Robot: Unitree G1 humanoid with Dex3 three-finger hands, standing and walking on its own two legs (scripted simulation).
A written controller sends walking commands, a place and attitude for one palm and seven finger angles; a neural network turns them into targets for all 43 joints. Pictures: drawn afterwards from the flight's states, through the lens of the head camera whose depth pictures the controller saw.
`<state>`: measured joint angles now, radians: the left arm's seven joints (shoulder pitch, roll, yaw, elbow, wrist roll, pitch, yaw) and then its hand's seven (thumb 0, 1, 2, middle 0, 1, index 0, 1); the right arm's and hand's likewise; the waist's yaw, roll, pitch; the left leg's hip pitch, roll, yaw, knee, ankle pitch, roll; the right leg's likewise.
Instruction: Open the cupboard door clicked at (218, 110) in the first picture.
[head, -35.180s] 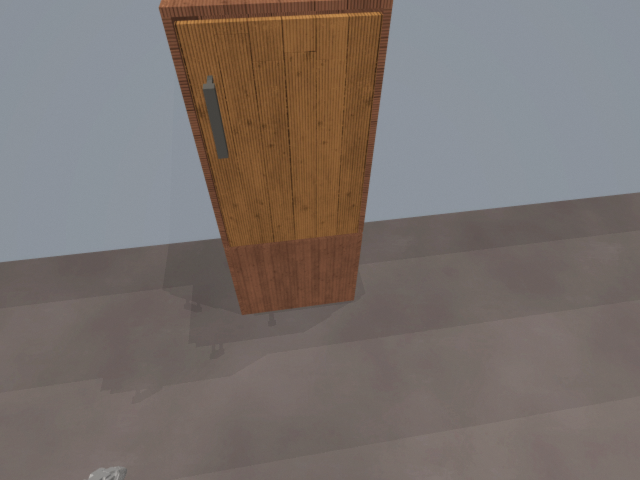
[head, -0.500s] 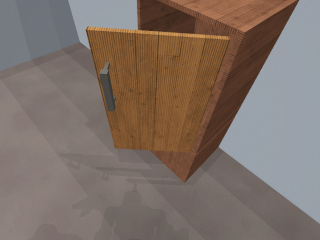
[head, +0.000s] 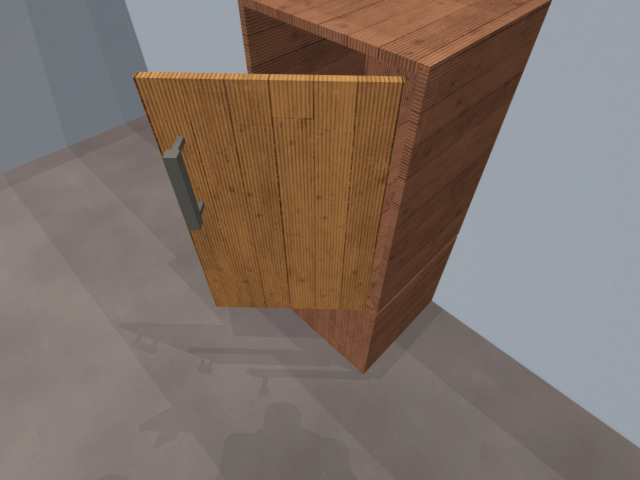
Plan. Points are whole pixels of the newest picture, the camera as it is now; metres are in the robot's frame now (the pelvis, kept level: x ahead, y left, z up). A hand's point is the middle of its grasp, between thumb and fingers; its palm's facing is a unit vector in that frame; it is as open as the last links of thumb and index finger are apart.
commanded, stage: come to a stop and stand still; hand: left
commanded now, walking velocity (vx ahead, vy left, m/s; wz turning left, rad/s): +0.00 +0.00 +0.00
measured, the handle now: (187, 185) +0.54 +0.25 +0.06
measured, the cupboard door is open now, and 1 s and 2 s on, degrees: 43 43 43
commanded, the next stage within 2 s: look again from close up in 0.44 s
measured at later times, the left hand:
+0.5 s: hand out of the picture -0.03 +0.14 -0.18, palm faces +0.08 -0.99 -0.13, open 7.4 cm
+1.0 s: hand out of the picture +0.03 +0.25 -0.17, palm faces -0.03 -0.97 -0.24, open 7.4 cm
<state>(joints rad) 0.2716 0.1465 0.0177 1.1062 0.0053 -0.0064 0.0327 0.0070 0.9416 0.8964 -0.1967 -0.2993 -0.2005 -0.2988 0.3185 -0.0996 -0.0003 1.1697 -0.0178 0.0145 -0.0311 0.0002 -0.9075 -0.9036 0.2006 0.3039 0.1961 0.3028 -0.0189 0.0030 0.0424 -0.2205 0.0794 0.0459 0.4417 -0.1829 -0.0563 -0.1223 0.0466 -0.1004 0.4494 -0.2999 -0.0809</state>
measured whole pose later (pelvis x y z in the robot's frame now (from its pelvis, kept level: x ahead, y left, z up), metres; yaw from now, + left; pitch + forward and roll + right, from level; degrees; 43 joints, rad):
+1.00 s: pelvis +0.00 +0.06 +0.00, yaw -2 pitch -1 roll +0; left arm 0.28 0.19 0.00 1.04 0.02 -0.01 0.04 0.00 0.91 0.90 -0.19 -0.30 -0.20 -0.30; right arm 0.30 -0.16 0.01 1.05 -0.02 -0.01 -0.02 0.01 -0.93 -0.90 0.20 0.30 0.20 0.30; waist -0.01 0.00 0.01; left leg -0.24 -0.03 0.08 0.48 -0.23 0.06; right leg -0.18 -0.03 -0.04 0.50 -0.31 0.01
